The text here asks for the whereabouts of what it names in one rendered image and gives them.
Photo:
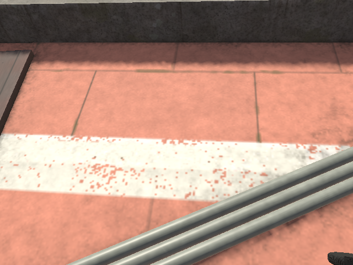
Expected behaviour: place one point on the robot right hand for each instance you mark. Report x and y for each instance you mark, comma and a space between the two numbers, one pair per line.
340, 258

